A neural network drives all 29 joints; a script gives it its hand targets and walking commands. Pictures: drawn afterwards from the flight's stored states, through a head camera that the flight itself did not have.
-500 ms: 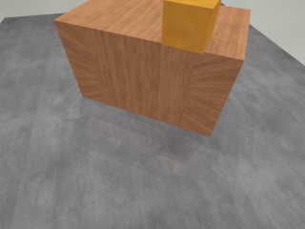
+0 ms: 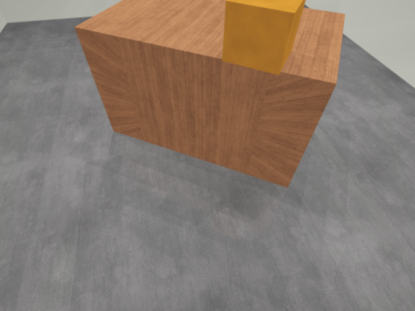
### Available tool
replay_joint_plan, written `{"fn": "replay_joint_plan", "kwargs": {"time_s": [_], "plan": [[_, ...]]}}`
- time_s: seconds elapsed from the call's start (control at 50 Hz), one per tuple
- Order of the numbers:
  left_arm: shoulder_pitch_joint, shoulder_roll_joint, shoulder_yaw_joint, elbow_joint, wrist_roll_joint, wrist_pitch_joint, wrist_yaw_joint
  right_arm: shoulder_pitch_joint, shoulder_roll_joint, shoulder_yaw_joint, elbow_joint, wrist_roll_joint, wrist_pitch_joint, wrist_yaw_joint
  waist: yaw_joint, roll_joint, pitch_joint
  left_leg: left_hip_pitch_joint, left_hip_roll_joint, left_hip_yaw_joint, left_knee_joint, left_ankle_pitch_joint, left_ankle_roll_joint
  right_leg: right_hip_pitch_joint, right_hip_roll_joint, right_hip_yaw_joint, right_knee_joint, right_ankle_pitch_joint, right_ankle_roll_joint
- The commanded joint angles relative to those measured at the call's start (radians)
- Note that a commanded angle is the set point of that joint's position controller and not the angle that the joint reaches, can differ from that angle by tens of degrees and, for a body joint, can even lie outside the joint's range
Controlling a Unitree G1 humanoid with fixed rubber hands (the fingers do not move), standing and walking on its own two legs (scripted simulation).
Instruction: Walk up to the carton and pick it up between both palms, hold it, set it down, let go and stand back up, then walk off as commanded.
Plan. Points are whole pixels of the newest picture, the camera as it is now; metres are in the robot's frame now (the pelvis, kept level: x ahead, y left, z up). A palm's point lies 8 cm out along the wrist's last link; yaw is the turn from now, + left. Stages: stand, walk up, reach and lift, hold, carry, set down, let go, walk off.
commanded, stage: stand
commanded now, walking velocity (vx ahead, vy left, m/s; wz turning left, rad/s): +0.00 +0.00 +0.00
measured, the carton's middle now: (262, 28) +1.09 -0.21 +0.05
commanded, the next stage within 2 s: none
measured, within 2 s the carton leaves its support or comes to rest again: neither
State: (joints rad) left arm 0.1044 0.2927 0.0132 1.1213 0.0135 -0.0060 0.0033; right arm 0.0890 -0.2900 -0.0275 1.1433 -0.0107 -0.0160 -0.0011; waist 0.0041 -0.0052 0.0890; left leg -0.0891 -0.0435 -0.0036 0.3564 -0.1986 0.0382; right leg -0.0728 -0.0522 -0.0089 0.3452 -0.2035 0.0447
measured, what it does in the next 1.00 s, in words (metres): stands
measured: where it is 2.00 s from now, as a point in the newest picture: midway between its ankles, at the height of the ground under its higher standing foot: outside the picture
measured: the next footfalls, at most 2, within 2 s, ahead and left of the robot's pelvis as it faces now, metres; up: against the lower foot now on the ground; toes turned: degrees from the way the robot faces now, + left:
none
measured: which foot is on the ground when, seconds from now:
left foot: down 0.00-1.00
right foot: down 0.00-1.00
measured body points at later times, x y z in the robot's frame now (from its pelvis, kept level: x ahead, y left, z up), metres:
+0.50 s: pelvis +0.01 +0.01 +0.00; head +0.02 +0.01 +0.45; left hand +0.09 +0.28 -0.14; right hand +0.09 -0.28 -0.14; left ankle +0.00 +0.09 -0.75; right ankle -0.01 -0.15 -0.75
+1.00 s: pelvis +0.02 +0.01 +0.00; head +0.03 +0.01 +0.45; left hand +0.09 +0.29 -0.14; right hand +0.10 -0.28 -0.14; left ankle +0.00 +0.09 -0.75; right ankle -0.01 -0.15 -0.75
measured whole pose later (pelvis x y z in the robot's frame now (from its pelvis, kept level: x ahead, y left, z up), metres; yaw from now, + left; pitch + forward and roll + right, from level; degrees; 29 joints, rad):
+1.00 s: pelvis +0.02 +0.01 +0.00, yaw +0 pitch -4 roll +0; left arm 0.12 0.29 0.01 1.09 0.01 0.00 0.01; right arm 0.10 -0.29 -0.03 1.13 -0.01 -0.01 -0.01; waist 0.00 -0.01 0.09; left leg -0.05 -0.06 0.00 0.34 -0.22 0.05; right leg -0.04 -0.07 -0.01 0.34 -0.23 0.06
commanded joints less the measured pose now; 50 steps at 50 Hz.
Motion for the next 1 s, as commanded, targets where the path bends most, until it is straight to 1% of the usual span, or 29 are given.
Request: {"fn": "replay_joint_plan", "kwargs": {"time_s": [0.0,0.04,0.12,0.16,0.24,0.26,0.32,0.38,0.42,0.44,0.46,0.52,0.62,0.68,0.76,0.8,0.86,0.88,0.92,0.94,0.96,0.98], "plan": [[-0.044,0.218,0.037,-0.075,0.0,-0.021,0.014,-0.046,-0.247,-0.038,-0.068,0.001,-0.025,-0.016,0.0,0.005,-0.097,0.0,0.167,-0.123,-0.084,0.27,-0.008,0.011,-0.084,0.058,-0.058,0.156,-0.056],[-0.043,0.221,0.039,-0.076,-0.001,-0.022,0.014,-0.046,-0.244,-0.037,-0.069,0.001,-0.024,-0.016,-0.003,0.01,-0.102,-0.002,0.164,-0.121,-0.085,0.26,-0.009,0.016,-0.086,0.059,-0.059,0.153,-0.055],[-0.041,0.219,0.038,-0.077,0.0,-0.02,0.015,-0.05,-0.249,-0.039,-0.07,0.0,-0.024,-0.017,0.001,-0.001,-0.095,0.002,0.168,-0.128,-0.088,0.28,-0.009,0.013,-0.085,0.052,-0.056,0.156,-0.055],[-0.035,0.219,0.038,-0.078,-0.001,-0.02,0.015,-0.05,-0.253,-0.04,-0.069,0.0,-0.024,-0.017,0.003,0.009,-0.097,0.003,0.166,-0.124,-0.088,0.277,-0.009,0.018,-0.086,0.056,-0.059,0.156,-0.054],[-0.044,0.219,0.038,-0.082,0.0,-0.018,0.017,-0.049,-0.245,-0.039,-0.072,0.001,-0.024,-0.017,-0.003,0.004,-0.095,0.007,0.167,-0.126,-0.088,0.288,-0.011,0.014,-0.085,0.051,-0.057,0.155,-0.054],[-0.038,0.218,0.038,-0.081,0.0,-0.018,0.016,-0.048,-0.252,-0.04,-0.07,0.0,-0.024,-0.017,0.0,0.006,-0.092,0.009,0.165,-0.124,-0.087,0.286,-0.01,0.011,-0.086,0.053,-0.061,0.157,-0.054],[-0.033,0.218,0.039,-0.083,0.001,-0.018,0.017,-0.045,-0.249,-0.04,-0.072,0.001,-0.025,-0.018,-0.001,0.011,-0.096,0.014,0.168,-0.125,-0.086,0.318,-0.013,0.018,-0.085,0.048,-0.054,0.172,-0.053],[-0.037,0.222,0.04,-0.086,0.001,-0.019,0.017,-0.04,-0.244,-0.039,-0.072,0.002,-0.024,-0.019,-0.003,0.0,-0.097,0.019,0.166,-0.121,-0.081,0.33,-0.011,0.019,-0.088,0.048,-0.053,0.186,-0.053],[-0.03,0.216,0.037,-0.086,-0.001,-0.018,0.017,-0.047,-0.251,-0.041,-0.073,0.002,-0.023,-0.019,0.002,0.003,-0.1,0.019,0.167,-0.122,-0.081,0.334,-0.014,0.025,-0.088,0.047,-0.053,0.186,-0.052],[-0.036,0.218,0.039,-0.089,0.0,-0.017,0.017,-0.043,-0.248,-0.039,-0.074,0.002,-0.024,-0.019,-0.003,0.001,-0.1,0.018,0.167,-0.124,-0.083,0.341,-0.015,0.026,-0.087,0.047,-0.05,0.187,-0.052],[-0.033,0.219,0.04,-0.088,-0.001,-0.016,0.019,-0.042,-0.253,-0.041,-0.072,0.001,-0.024,-0.02,0.0,0.011,-0.096,0.02,0.169,-0.126,-0.085,0.353,-0.019,0.024,-0.086,0.045,-0.05,0.186,-0.052],[-0.033,0.219,0.039,-0.091,0.002,-0.016,0.019,-0.041,-0.255,-0.042,-0.074,0.002,-0.023,-0.021,-0.002,0.001,-0.101,0.029,0.167,-0.123,-0.081,0.36,-0.018,0.025,-0.086,0.043,-0.051,0.191,-0.051],[-0.026,0.213,0.038,-0.092,0.0,-0.014,0.019,-0.038,-0.255,-0.042,-0.073,0.003,-0.023,-0.021,0.0,0.009,-0.1,0.028,0.168,-0.122,-0.081,0.374,-0.019,0.029,-0.087,0.04,-0.047,0.19,-0.051],[-0.031,0.214,0.038,-0.096,0.002,-0.014,0.02,-0.044,-0.25,-0.04,-0.075,0.002,-0.022,-0.022,-0.001,0.0,-0.097,0.031,0.166,-0.121,-0.078,0.363,-0.02,0.026,-0.088,0.041,-0.051,0.192,-0.051],[-0.03,0.217,0.038,-0.098,0.001,-0.014,0.02,-0.042,-0.255,-0.04,-0.078,0.002,-0.022,-0.022,-0.001,0.007,-0.097,0.031,0.164,-0.118,-0.077,0.372,-0.018,0.028,-0.089,0.042,-0.049,0.197,-0.051],[-0.027,0.216,0.038,-0.099,0.001,-0.014,0.02,-0.039,-0.251,-0.04,-0.078,0.003,-0.021,-0.021,-0.002,0.001,-0.095,0.028,0.163,-0.119,-0.076,0.363,-0.017,0.029,-0.091,0.042,-0.051,0.202,-0.053],[-0.026,0.221,0.04,-0.098,0.002,-0.013,0.021,-0.034,-0.252,-0.04,-0.075,0.003,-0.022,-0.022,-0.003,0.0,-0.096,0.039,0.168,-0.123,-0.078,0.384,-0.021,0.025,-0.087,0.037,-0.047,0.2,-0.053],[-0.023,0.216,0.04,-0.1,0.002,-0.013,0.021,-0.038,-0.257,-0.042,-0.078,0.002,-0.022,-0.023,0.0,0.009,-0.098,0.037,0.166,-0.12,-0.078,0.391,-0.024,0.029,-0.087,0.039,-0.046,0.202,-0.052],[-0.026,0.217,0.039,-0.102,0.001,-0.014,0.021,-0.037,-0.252,-0.04,-0.079,0.003,-0.022,-0.023,-0.002,0.001,-0.095,0.039,0.166,-0.119,-0.077,0.392,-0.022,0.027,-0.088,0.039,-0.046,0.207,-0.052],[-0.022,0.217,0.039,-0.101,0.0,-0.013,0.021,-0.038,-0.254,-0.041,-0.08,0.002,-0.022,-0.024,0.002,0.004,-0.094,0.039,0.167,-0.119,-0.076,0.399,-0.023,0.028,-0.088,0.038,-0.046,0.208,-0.052],[-0.023,0.218,0.039,-0.101,0.002,-0.013,0.021,-0.035,-0.256,-0.041,-0.079,0.004,-0.021,-0.023,-0.002,0.008,-0.091,0.039,0.166,-0.119,-0.077,0.401,-0.024,0.027,-0.088,0.04,-0.048,0.209,-0.052],[-0.02,0.218,0.039,-0.101,0.0,-0.012,0.022,-0.035,-0.254,-0.04,-0.077,0.003,-0.021,-0.023,0.0,0.008,-0.094,0.037,0.164,-0.118,-0.076,0.387,-0.023,0.032,-0.09,0.041,-0.052,0.207,-0.052]]}}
